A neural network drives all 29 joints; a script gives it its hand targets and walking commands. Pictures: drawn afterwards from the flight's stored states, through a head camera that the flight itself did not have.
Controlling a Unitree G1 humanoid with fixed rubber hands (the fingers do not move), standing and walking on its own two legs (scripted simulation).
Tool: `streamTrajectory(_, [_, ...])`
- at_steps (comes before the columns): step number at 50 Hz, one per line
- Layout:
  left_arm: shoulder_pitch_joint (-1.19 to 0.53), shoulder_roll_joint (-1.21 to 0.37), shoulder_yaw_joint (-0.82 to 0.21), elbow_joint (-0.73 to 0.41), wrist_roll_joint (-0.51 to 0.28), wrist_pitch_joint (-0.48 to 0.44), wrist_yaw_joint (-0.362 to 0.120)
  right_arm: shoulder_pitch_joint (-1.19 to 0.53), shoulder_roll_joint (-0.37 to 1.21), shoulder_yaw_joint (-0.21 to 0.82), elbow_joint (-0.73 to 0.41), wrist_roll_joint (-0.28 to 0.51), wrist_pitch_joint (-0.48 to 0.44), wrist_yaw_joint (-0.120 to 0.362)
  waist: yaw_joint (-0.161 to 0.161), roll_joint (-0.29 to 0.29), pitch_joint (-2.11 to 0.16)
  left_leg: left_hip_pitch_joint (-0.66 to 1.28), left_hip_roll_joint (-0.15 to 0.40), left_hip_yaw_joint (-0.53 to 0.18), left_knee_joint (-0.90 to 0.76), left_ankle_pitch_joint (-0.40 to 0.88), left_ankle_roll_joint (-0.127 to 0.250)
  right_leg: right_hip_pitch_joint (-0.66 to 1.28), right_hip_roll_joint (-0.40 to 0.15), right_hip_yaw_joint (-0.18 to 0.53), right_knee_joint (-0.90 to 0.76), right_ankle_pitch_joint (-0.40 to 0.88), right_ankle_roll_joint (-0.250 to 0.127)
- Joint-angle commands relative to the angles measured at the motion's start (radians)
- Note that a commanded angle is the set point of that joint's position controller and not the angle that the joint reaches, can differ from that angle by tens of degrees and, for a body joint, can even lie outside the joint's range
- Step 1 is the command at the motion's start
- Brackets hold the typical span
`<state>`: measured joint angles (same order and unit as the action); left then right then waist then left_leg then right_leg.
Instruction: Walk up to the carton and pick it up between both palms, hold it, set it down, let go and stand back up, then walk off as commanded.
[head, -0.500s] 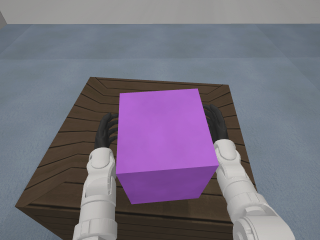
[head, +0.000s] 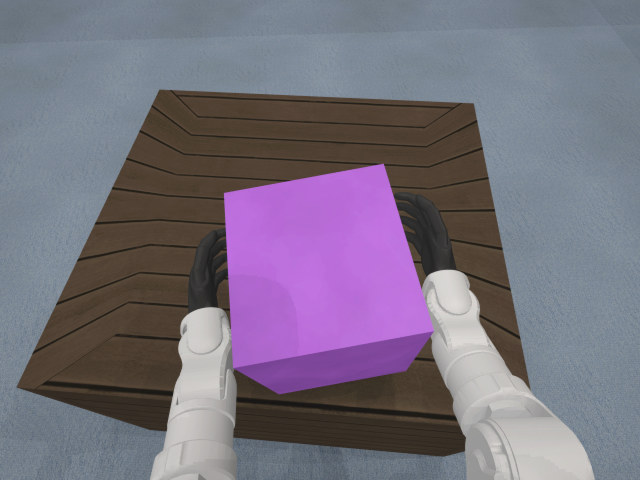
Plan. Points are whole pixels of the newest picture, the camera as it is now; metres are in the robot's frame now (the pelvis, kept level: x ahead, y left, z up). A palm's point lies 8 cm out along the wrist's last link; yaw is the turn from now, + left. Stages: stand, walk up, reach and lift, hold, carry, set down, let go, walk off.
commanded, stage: set down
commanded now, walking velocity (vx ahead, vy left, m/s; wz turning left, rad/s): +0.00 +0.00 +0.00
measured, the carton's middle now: (325, 292) +0.37 +0.02 -0.04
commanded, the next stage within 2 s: none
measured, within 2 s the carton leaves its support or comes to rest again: rests again in 1.78 s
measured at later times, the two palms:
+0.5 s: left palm (208, 306) +0.34 +0.17 -0.02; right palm (424, 259) +0.40 -0.11 +0.00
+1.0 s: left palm (207, 309) +0.33 +0.17 -0.02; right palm (423, 259) +0.41 -0.11 +0.00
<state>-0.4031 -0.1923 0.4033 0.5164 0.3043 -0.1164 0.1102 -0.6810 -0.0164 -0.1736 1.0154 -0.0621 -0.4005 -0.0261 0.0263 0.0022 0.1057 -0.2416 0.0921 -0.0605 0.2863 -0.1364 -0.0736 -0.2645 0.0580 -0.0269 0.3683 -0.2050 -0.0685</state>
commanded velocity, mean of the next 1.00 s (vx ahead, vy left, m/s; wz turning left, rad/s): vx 0.00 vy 0.00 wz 0.00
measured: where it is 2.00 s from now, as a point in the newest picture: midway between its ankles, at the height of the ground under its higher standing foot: outside the picture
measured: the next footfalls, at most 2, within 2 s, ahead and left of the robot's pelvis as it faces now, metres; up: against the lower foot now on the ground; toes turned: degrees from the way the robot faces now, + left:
none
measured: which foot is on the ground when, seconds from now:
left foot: down 0.00-1.00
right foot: down 0.00-1.00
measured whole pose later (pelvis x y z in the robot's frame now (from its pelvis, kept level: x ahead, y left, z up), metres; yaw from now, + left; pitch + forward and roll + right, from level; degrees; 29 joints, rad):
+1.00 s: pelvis +0.00 +0.00 +0.00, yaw +0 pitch +14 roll +0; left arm -0.42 -0.19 0.49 0.72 0.30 -0.39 0.15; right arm -0.74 -0.02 -0.22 1.17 -0.19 -0.54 -0.02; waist 0.03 0.03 0.01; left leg -0.42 0.09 -0.06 0.32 -0.13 -0.08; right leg -0.43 0.06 -0.03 0.37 -0.19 -0.07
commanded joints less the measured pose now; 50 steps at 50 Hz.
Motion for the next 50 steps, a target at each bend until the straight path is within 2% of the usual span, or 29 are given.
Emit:
streamTrajectory(1, [-0.407,-0.338,-0.227,0.003,0.046,-0.134,0.009,-0.436,0.301,0.134,-0.008,-0.139,-0.083,0.056,0.147,0.003,-0.729,0.003,-0.054,0.174,0.109,0.47,0.054,0.115,-0.001,-0.043,0.007,0.578,0.044])
streamTrajectory(6, [-0.415,-0.387,-0.235,0.063,0.044,-0.21,0.006,-0.448,0.352,0.154,0.019,-0.169,-0.123,0.063,0.153,-0.009,-0.802,-0.034,-0.054,0.175,0.125,0.486,0.053,0.099,-0.001,-0.046,0.022,0.602,0.043])
streamTrajectory(15, [-0.413,-0.456,-0.278,0.126,0.055,-0.272,0.006,-0.421,0.39,0.128,0.115,-0.214,-0.15,0.084,0.139,0.029,-0.826,-0.003,-0.048,0.166,0.146,0.558,0.031,0.0,0.009,-0.064,0.005,0.552,0.023])
streamTrajectory(22, [-0.412,-0.464,-0.254,0.185,0.066,-0.293,-0.009,-0.416,0.417,0.118,0.153,-0.231,-0.157,0.088,0.143,0.005,-0.753,-0.05,-0.052,0.167,0.123,0.5,0.039,0.024,0.0,-0.056,0.005,0.544,0.026])
streamTrajectory(32, [-0.416,-0.437,-0.204,0.237,0.081,-0.303,-0.019,-0.408,0.411,0.051,0.19,-0.262,-0.144,0.089,0.132,-0.017,-0.692,-0.075,-0.052,0.162,0.09,0.401,0.048,0.016,-0.005,-0.053,-0.018,0.43,0.029])
streamTrajectory(34, [-0.42,-0.434,-0.203,0.24,0.08,-0.303,-0.021,-0.401,0.414,0.038,0.205,-0.266,-0.142,0.087,0.118,-0.017,-0.685,-0.082,-0.053,0.16,0.09,0.389,0.05,0.019,-0.006,-0.053,-0.015,0.433,0.029])
streamTrajectory(35, [-0.414,-0.438,-0.194,0.249,0.088,-0.303,-0.02,-0.397,0.419,0.033,0.207,-0.27,-0.141,0.09,0.125,-0.014,-0.676,-0.086,-0.053,0.16,0.089,0.386,0.05,0.011,-0.007,-0.052,-0.016,0.423,0.03])
streamTrajectory(42, [-0.395,-0.435,-0.18,0.256,0.101,-0.307,-0.02,-0.388,0.422,0.015,0.221,-0.278,-0.144,0.094,0.122,-0.011,-0.665,-0.092,-0.054,0.156,0.099,0.388,0.052,-0.004,-0.006,-0.055,-0.012,0.409,0.028])
streamTrajectory(50, [-0.377,-0.432,-0.157,0.277,0.114,-0.314,-0.028,-0.365,0.437,-0.005,0.247,-0.3,-0.147,0.094,0.107,-0.03,-0.635,-0.133,-0.059,0.156,0.099,0.362,0.063,0.006,-0.012,-0.053,0.003,0.435,0.037])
